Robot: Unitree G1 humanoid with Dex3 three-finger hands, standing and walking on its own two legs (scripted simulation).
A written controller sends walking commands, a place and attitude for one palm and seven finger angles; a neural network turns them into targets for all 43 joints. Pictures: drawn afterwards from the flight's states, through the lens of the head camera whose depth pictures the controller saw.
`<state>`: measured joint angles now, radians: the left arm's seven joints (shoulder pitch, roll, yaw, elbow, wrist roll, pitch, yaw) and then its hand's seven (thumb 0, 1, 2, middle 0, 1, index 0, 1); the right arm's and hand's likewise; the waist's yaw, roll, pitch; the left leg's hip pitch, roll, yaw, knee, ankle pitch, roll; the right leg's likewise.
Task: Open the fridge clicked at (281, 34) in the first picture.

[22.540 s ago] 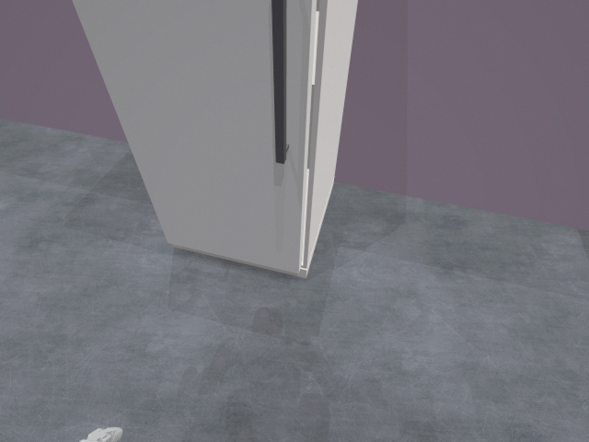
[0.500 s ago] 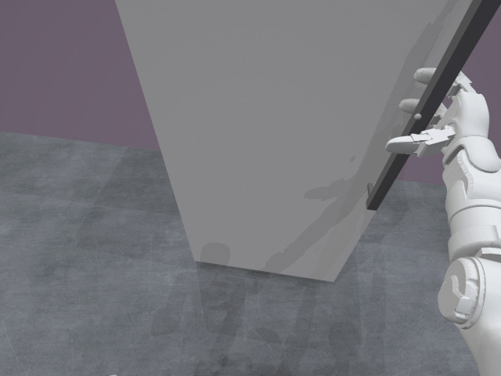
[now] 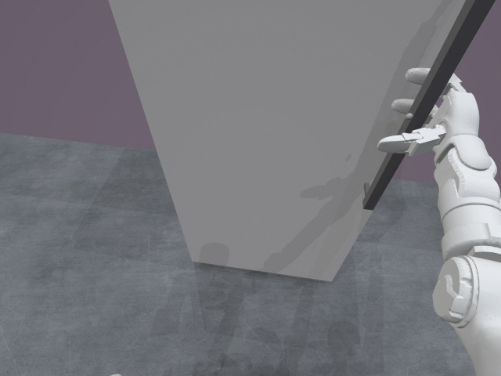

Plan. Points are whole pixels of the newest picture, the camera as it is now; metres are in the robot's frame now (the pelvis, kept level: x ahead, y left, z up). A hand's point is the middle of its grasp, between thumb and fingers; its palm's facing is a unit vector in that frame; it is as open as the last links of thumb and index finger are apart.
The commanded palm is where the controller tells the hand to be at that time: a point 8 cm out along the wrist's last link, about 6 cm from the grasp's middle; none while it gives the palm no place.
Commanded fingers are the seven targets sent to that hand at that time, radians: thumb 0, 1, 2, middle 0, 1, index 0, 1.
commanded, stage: grip the handle and tug to test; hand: right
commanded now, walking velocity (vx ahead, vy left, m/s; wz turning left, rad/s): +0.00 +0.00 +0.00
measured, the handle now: (409, 115) +0.54 -0.18 +0.15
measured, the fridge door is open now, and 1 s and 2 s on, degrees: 0 0 0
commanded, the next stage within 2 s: pull the door a little, standing still in 1.46 s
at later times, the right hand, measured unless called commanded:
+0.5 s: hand (413, 117) +0.49 -0.17 +0.18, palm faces +0.01 +1.00 +0.01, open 9.2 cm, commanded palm +0.46 -0.21 +0.18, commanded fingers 0.00 -0.62 -0.78 0.42 1.36 0.42 1.36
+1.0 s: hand (409, 117) +0.49 -0.16 +0.18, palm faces +0.01 +1.00 +0.01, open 5.4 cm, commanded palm +0.46 -0.22 +0.18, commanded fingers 0.00 -0.90 -0.90 0.45 1.40 0.45 1.40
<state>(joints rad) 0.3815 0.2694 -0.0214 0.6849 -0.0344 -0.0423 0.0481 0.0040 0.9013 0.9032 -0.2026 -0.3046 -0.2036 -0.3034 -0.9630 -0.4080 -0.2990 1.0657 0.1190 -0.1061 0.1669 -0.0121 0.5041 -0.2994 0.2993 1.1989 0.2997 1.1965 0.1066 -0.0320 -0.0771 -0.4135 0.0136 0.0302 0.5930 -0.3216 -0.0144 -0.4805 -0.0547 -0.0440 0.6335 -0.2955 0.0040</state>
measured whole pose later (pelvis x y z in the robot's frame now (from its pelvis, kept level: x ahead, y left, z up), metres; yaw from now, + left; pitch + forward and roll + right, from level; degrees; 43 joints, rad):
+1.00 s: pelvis +0.00 +0.00 +0.00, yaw +1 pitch +8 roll +1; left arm 0.38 0.28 -0.02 0.67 -0.04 -0.02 0.05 0.00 0.90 0.90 -0.20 -0.30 -0.20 -0.30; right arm -0.92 -0.42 -0.32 1.03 0.13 -0.10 0.17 0.00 -0.72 -0.83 0.41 1.40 0.41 1.39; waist 0.11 -0.04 -0.08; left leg -0.40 0.01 0.02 0.58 -0.32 -0.01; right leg -0.47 -0.06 -0.05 0.62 -0.30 0.01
